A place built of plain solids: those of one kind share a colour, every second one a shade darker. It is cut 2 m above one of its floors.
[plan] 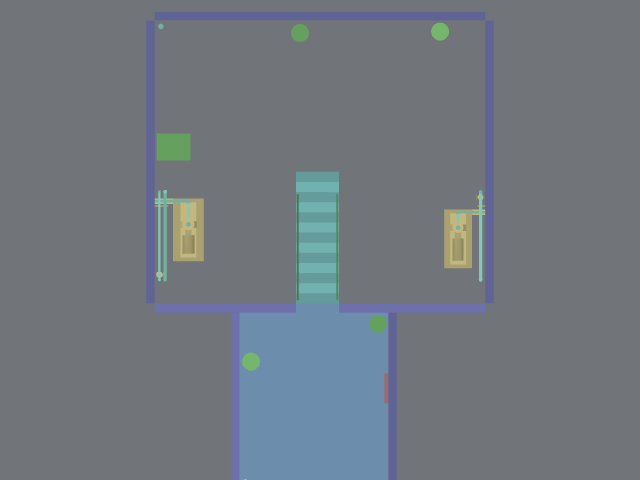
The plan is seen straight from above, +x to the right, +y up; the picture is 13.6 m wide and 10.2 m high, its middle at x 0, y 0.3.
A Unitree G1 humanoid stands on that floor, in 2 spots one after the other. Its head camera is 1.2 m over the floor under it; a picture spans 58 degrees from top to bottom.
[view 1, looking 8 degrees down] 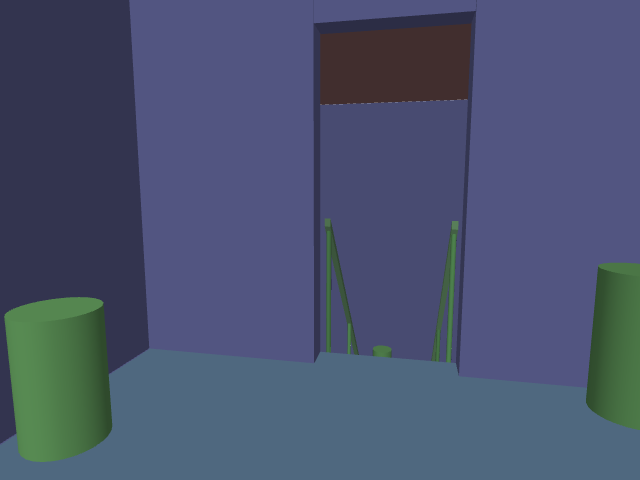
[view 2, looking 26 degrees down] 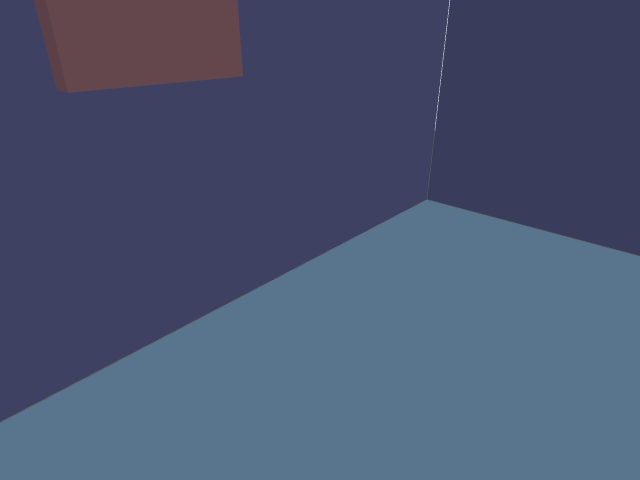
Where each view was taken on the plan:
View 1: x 0.09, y -3.89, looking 102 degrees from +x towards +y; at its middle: wall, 2.92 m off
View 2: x -0.05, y -2.05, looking -48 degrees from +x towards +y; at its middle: wall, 2.51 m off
